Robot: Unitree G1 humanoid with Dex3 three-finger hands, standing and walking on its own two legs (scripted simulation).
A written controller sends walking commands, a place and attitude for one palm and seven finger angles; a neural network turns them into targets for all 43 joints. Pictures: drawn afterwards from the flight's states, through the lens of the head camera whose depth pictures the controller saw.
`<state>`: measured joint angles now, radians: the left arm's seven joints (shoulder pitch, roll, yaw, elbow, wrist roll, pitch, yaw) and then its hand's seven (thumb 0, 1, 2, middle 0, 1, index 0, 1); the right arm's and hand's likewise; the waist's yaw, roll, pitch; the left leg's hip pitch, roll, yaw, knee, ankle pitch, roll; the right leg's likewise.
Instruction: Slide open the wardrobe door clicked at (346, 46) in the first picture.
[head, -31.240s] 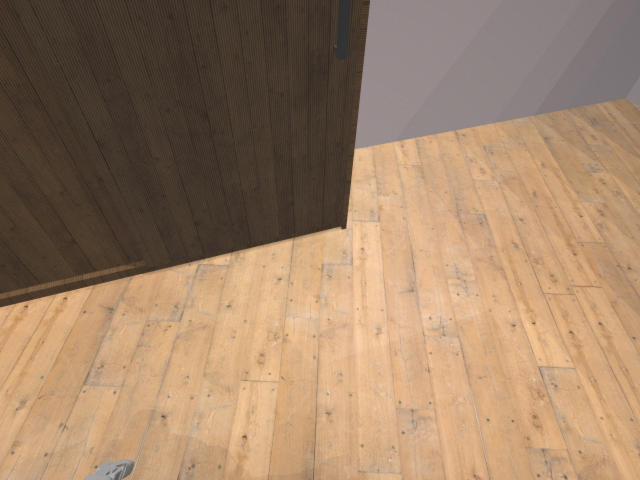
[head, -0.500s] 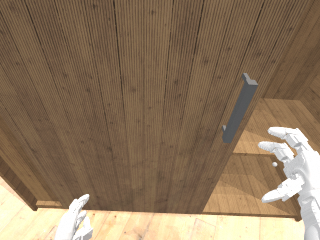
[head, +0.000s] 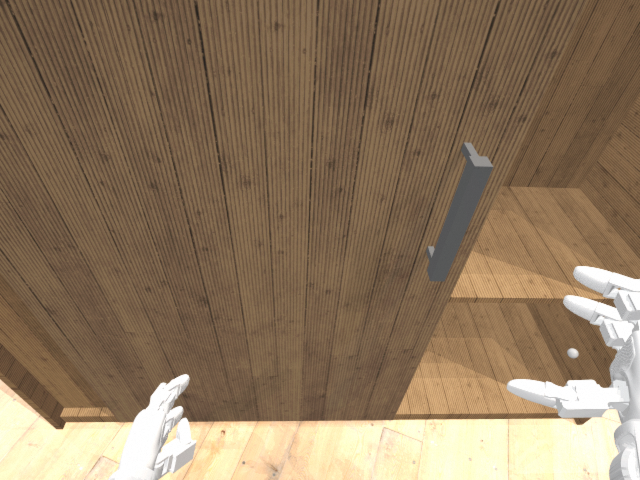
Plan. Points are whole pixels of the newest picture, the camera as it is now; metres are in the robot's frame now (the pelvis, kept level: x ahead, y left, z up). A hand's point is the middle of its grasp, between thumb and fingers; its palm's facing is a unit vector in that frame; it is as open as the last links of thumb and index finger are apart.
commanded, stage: draw the hand back to the body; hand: right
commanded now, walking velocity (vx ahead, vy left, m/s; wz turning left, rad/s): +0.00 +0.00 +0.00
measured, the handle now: (451, 216) +0.44 -0.19 +0.12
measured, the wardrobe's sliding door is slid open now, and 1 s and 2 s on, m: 0.60 0.60 0.60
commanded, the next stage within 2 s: step back with the hand held close in 0.86 s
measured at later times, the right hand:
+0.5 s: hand (603, 332) +0.22 -0.27 +0.17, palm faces +0.43 +0.83 -0.37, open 8.6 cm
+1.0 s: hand (604, 343) +0.20 -0.26 +0.17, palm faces +0.44 +0.82 -0.35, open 7.4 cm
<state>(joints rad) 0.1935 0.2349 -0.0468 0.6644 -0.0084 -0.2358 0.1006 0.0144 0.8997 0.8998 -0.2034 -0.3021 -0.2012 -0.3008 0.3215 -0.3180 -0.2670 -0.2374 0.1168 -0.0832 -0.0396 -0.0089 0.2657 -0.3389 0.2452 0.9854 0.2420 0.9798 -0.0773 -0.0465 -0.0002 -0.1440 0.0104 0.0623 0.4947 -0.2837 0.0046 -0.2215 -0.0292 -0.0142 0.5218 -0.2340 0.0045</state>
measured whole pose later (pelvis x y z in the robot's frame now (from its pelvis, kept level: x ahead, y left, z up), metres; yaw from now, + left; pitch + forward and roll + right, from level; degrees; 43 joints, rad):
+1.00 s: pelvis +0.02 +0.00 +0.01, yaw +1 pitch -6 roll +0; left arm 0.19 0.22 -0.03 0.67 0.02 -0.12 0.08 0.01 0.90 0.90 -0.20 -0.30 -0.20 -0.30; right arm 0.44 -0.34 -0.33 -0.39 0.08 -0.08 -0.08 0.02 -0.89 -0.90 0.21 0.31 0.21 0.30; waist -0.09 -0.05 0.02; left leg -0.01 0.01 0.05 0.35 -0.24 0.00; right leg -0.09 -0.03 -0.03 0.39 -0.20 0.01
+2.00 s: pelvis -0.11 -0.04 +0.00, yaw -1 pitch +1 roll +5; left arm 0.22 0.17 0.01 0.62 0.02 -0.15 0.05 0.01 0.90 0.90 -0.20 -0.30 -0.20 -0.30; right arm 0.50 -0.44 -0.46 -0.52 0.05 -0.28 -0.13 0.02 -0.89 -0.90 0.21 0.31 0.21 0.30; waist -0.01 -0.02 -0.01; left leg -0.24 -0.10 0.02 0.67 -0.46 0.02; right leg -0.48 -0.05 0.02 0.46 -0.02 -0.05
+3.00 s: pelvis -0.13 -0.09 +0.00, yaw +2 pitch +1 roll +1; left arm 0.24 0.19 -0.02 0.69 0.02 -0.14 0.06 0.01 0.90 0.90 -0.21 -0.30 -0.21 -0.30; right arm 0.49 -0.38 -0.41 -0.41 0.04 -0.22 -0.13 0.01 -0.89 -0.90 0.21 0.30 0.21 0.30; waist -0.02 0.01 -0.01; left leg -0.22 -0.02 0.02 0.53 -0.33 0.02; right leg -0.26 0.01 -0.03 0.56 -0.32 -0.03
